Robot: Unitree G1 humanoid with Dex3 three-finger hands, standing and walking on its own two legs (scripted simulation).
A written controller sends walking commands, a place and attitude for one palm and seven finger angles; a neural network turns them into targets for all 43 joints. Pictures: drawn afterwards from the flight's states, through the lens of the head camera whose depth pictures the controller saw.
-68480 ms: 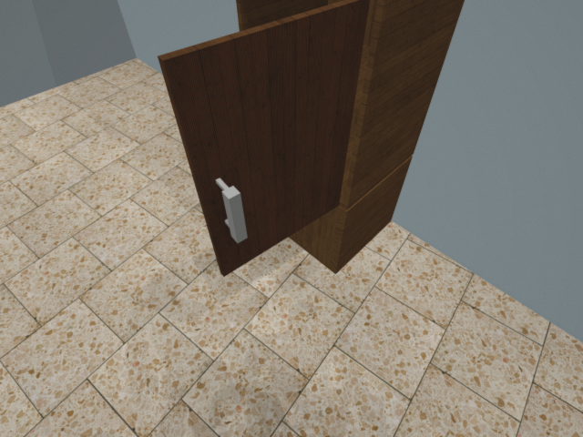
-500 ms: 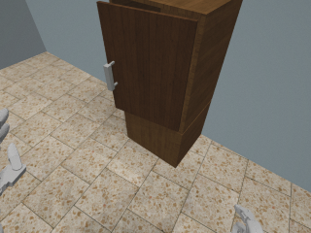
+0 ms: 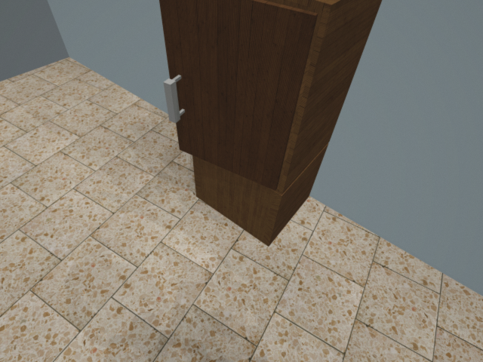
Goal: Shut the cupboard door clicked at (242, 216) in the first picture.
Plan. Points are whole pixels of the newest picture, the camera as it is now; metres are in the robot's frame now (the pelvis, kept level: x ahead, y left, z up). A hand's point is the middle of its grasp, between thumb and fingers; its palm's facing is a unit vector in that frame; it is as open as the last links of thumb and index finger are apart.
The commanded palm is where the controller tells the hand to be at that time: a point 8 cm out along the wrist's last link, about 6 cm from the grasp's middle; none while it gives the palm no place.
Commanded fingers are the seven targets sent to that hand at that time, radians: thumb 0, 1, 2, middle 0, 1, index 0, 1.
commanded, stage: let the arm hang, fingers relaxed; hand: left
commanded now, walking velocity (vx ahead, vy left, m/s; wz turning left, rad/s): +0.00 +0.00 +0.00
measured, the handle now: (176, 98) +0.88 +0.24 -0.07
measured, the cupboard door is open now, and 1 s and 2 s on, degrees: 10 10 10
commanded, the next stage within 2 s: look to check the result in 0.78 s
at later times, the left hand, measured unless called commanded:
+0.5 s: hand out of the picture -0.05 +0.17 -0.17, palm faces +0.05 -0.98 -0.18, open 7.3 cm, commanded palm none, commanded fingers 0.00 0.90 0.90 -0.20 -0.30 -0.20 -0.30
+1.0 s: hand out of the picture -0.02 +0.17 -0.17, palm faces +0.04 -0.98 -0.17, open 7.3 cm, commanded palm none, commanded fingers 0.00 0.90 0.90 -0.20 -0.30 -0.20 -0.30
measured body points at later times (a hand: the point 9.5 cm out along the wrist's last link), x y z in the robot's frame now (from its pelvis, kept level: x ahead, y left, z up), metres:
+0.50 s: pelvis +0.00 +0.01 +0.01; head -0.01 +0.01 +0.46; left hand -0.05 +0.22 -0.15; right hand -0.02 -0.20 -0.16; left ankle +0.07 +0.11 -0.73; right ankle -0.04 -0.10 -0.73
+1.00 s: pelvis +0.01 +0.00 +0.01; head +0.01 +0.01 +0.46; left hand -0.02 +0.22 -0.15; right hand -0.01 -0.21 -0.15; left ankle +0.07 +0.11 -0.73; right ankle -0.04 -0.10 -0.73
